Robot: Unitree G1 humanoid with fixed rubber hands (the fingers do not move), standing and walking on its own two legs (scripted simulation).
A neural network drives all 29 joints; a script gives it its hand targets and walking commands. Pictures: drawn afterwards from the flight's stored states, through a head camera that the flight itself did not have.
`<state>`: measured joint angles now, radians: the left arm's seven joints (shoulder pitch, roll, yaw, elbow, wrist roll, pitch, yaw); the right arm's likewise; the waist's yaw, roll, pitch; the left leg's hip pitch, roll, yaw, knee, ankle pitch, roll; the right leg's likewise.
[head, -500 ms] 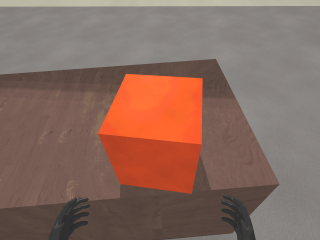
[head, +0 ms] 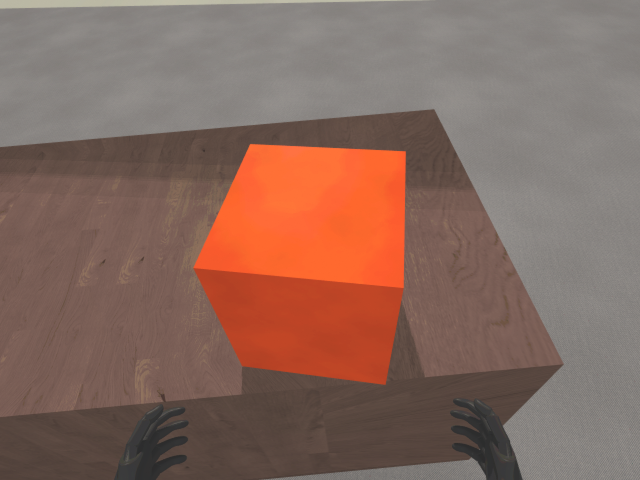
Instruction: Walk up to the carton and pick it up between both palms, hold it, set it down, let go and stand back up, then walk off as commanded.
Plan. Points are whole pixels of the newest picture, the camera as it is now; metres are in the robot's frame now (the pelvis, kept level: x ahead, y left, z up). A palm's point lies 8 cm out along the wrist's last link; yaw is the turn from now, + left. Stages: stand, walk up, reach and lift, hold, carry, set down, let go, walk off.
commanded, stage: set down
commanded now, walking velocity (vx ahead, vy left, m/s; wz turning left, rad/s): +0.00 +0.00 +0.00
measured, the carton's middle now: (318, 265) +0.43 +0.02 +0.00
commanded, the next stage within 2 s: let go in 0.20 s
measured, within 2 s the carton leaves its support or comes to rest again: neither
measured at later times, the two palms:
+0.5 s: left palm out of the picture +0.16 +0.24 -0.06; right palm (507, 478) +0.15 -0.19 -0.09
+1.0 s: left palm out of the picture +0.14 +0.26 -0.08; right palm out of the picture +0.11 -0.24 -0.12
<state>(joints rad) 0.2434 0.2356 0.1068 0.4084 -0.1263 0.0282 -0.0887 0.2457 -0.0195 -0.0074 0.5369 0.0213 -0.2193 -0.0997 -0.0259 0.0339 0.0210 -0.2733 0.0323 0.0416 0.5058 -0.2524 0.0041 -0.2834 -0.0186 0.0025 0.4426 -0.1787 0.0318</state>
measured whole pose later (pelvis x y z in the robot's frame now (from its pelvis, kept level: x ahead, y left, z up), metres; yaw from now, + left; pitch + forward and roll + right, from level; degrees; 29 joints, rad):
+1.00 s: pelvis +0.00 -0.01 +0.00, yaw +0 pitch +0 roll +0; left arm 0.24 0.27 0.10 0.59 -0.08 0.02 0.00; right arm 0.19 -0.17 -0.03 0.82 0.02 -0.03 -0.01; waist -0.03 0.02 0.03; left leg -0.25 0.03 0.04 0.52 -0.27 -0.01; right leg -0.29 -0.02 0.00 0.52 -0.23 0.02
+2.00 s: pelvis +0.01 -0.02 +0.00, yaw +0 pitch +0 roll +1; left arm 0.24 0.28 0.10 0.76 -0.08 -0.02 0.00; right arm 0.18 -0.20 -0.03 0.94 0.02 -0.03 -0.01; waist -0.03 0.02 0.03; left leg -0.24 0.03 0.04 0.52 -0.27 -0.02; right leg -0.30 -0.02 0.00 0.55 -0.25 0.01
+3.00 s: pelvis +0.00 -0.02 +0.00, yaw +0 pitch -1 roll +1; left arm 0.24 0.28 0.10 0.84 -0.08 -0.03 0.00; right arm 0.17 -0.20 -0.03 1.00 0.02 -0.03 -0.01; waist -0.03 0.02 0.01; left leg -0.24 0.03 0.04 0.52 -0.26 -0.02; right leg -0.30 -0.02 0.00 0.54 -0.24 0.01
